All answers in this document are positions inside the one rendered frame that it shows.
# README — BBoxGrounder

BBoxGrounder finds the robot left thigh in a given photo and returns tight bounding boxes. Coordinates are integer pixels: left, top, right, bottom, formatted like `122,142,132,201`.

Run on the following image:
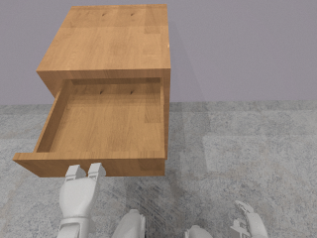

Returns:
111,212,146,238

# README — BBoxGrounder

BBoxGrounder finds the cabinet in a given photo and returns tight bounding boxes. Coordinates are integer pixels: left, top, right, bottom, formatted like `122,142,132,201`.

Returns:
36,4,171,160

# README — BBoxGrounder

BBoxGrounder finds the robot left forearm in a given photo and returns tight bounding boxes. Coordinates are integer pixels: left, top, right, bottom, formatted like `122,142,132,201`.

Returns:
56,216,90,238

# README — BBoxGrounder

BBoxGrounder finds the drawer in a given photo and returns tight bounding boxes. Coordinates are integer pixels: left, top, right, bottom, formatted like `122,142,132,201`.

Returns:
12,77,165,178

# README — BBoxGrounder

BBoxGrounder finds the left robot shin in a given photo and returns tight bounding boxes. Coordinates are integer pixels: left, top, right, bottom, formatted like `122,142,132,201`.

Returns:
129,209,139,213

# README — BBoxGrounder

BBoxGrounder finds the robot right hand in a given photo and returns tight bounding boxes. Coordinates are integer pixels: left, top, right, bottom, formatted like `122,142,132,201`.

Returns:
230,200,268,238

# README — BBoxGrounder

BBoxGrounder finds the robot left hand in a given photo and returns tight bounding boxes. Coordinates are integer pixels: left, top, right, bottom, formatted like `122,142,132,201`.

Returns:
58,163,106,233

